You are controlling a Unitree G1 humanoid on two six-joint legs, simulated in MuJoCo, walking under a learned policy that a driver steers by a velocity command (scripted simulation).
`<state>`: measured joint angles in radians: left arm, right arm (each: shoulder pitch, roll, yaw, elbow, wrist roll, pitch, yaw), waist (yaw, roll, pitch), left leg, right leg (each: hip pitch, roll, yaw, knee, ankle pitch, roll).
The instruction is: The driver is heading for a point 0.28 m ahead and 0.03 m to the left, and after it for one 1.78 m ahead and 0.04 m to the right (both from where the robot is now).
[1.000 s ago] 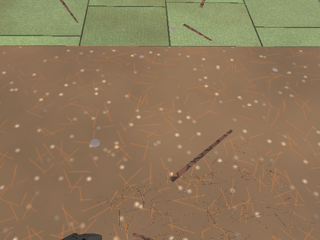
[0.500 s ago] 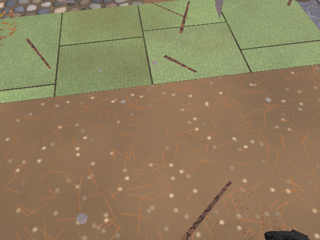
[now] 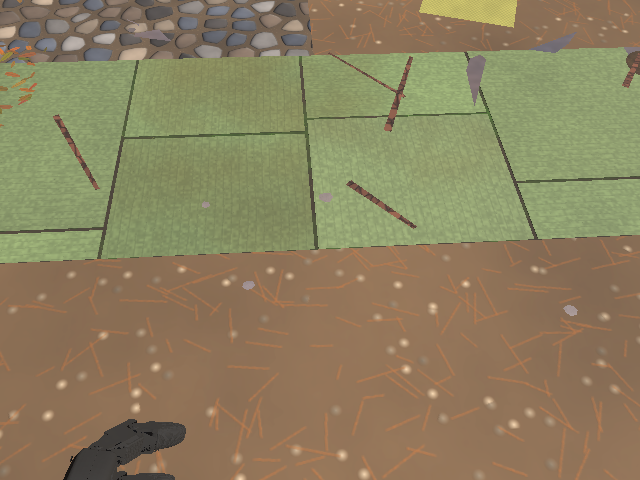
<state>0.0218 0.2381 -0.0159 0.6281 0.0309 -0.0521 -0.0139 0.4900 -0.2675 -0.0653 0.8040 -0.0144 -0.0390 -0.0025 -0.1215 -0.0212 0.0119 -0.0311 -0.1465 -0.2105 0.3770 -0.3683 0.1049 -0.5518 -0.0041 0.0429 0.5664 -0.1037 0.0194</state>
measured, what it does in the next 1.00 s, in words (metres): walks ahead: right foot, then left foot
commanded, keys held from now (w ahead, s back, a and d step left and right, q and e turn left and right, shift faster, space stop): w+q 0.32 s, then w+e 0.68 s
